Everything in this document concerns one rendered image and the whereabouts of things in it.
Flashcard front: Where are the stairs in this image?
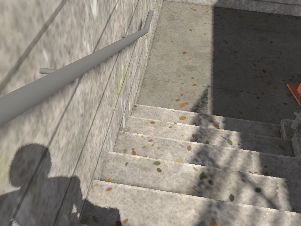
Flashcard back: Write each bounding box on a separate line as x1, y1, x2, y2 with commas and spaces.
70, 104, 301, 226

